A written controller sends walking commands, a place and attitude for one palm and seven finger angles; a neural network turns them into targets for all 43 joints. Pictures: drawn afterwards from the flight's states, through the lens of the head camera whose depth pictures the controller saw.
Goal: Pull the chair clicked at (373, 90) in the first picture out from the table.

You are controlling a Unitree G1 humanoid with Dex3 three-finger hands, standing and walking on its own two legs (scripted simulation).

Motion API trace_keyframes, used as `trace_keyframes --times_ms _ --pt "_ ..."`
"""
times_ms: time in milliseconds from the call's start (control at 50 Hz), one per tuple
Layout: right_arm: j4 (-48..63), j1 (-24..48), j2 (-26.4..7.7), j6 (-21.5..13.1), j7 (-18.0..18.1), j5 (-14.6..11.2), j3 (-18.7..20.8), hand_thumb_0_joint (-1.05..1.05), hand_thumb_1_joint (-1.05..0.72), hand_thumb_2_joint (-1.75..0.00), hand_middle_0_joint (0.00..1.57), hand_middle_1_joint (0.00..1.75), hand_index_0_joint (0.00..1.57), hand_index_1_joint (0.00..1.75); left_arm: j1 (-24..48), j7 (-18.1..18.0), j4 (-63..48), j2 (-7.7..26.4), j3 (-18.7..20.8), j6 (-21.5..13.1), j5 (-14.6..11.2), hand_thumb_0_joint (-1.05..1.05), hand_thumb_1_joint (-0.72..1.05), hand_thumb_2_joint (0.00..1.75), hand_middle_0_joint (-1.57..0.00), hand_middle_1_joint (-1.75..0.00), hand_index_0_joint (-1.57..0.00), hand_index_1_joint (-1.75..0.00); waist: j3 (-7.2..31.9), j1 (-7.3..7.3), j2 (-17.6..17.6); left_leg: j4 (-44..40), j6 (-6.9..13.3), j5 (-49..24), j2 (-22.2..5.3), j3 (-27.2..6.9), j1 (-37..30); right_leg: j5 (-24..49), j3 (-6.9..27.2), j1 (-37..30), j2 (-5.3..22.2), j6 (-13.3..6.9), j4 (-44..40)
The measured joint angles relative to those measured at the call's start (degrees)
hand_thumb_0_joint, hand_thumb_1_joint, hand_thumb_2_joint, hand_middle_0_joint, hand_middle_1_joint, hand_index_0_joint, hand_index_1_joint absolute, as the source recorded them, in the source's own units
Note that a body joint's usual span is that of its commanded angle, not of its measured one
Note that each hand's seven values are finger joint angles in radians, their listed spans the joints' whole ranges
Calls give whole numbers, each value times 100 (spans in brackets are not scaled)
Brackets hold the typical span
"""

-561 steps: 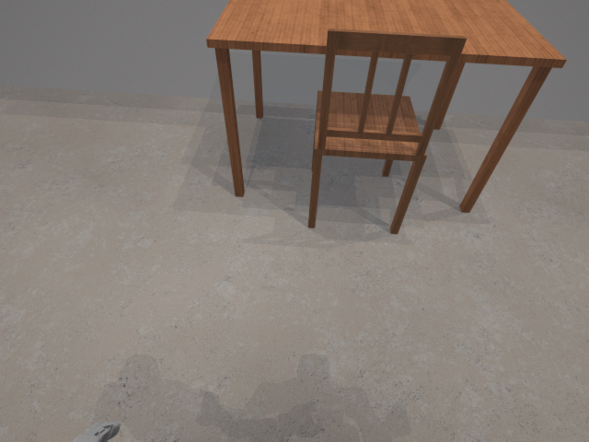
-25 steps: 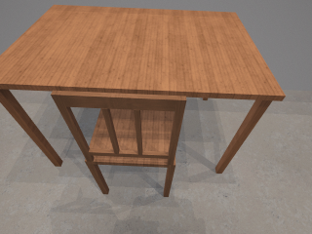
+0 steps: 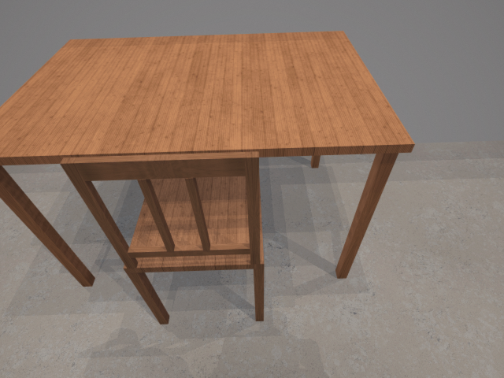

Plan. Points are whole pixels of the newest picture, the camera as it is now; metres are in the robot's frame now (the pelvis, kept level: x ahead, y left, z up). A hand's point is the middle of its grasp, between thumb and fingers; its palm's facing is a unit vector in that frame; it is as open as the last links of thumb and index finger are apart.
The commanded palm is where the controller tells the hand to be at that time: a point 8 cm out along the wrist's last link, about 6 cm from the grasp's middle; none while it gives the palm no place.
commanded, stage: come to a stop and stand still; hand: left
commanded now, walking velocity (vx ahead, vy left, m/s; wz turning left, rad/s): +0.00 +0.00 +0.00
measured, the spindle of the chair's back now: (158, 217) +0.49 +0.26 -0.10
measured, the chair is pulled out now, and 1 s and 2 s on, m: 0.00 0.00 0.00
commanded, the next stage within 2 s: look again from close up in 0.82 s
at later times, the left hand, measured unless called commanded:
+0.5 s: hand out of the picture +0.02 +0.18 -0.18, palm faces +0.05 -0.98 -0.18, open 7.3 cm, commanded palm none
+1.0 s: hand out of the picture +0.03 +0.20 -0.18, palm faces +0.02 -0.98 -0.20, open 7.3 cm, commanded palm none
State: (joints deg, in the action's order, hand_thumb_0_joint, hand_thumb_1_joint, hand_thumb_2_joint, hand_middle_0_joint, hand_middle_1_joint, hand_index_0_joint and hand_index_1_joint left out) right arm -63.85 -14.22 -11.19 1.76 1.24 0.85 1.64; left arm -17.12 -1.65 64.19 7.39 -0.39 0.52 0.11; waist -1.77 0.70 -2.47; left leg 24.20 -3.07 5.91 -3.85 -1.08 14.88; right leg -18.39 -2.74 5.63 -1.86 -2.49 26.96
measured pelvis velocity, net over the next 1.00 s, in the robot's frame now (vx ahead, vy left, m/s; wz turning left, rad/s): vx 0.05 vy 0.03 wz -0.01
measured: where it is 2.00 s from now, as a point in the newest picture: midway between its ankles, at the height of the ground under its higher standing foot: outside the picture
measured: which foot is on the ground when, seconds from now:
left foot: down 0.00-1.00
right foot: down 0.00-1.00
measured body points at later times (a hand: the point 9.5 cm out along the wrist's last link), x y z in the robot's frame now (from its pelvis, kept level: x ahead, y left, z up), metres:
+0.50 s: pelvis +0.04 +0.01 +0.00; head +0.06 +0.01 +0.45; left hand +0.02 +0.23 -0.16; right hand +0.02 -0.18 -0.16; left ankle +0.08 +0.16 -0.74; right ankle -0.04 -0.09 -0.74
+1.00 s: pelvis +0.05 +0.03 +0.00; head +0.07 +0.03 +0.45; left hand +0.03 +0.25 -0.16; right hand +0.08 -0.20 -0.16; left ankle +0.08 +0.16 -0.74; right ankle -0.04 -0.09 -0.74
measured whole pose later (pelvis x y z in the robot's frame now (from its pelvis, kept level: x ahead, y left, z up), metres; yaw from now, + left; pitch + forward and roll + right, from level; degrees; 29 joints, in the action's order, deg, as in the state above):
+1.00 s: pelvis +0.05 +0.03 +0.00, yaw -1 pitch -1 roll -1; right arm -61.2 -12.7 -10.6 -0.6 1.4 0.8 0.5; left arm -18.5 -3.1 63.0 7.3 -0.5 -1.7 1.1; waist -3.2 -0.4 -1.5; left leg 30.7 -1.0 13.8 -2.7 0.5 16.3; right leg -20.4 -1.4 3.1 -0.3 0.2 24.3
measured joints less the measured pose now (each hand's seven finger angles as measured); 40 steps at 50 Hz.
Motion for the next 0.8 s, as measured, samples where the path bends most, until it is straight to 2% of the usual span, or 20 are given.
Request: trace_keyframes --times_ms 120,240,460,600,800 --pt "-257 -400 96 46 16 24 -54 0 -92 -90 19 30 20 30 4 3 20 -96 15 31 7 0 91 90 -20 -30 -20 -30 -5 25 137 89 -32 141 -73 -67 -20 22 -51 -141 -88 -54 -152" --pt "-350 -615 286 -11 55 23 -110 1 -92 -90 19 30 20 30 14 15 54 -100 47 12 -28 0 91 90 -20 -30 -20 -30 -123 45 210 115 -73 210 -52 -55 18 1 -39 -158 -65 -25 -241" --pt "-303 -378 571 -186 99 -22 -168 1 -91 -90 19 30 20 30 21 -57 84 -18 99 -30 -30 0 91 90 -20 -30 -20 -30 -177 -40 244 131 46 415 109 80 -49 -118 58 -257 120 115 -334" --pt "-287 -155 385 -179 148 -16 -139 3 -94 -90 20 30 20 30 -7 -97 58 11 101 -38 -4 0 91 90 -20 -30 -20 -30 -46 -109 279 208 118 583 212 138 -189 -237 93 -430 235 198 -336" --pt "-124 101 241 -218 127 -28 -132 1 -93 -90 19 30 20 30 6 -80 49 61 66 -43 10 0 91 90 -20 -30 -20 -30 -52 -134 395 100 155 565 266 167 -304 -208 105 -546 293 241 -454"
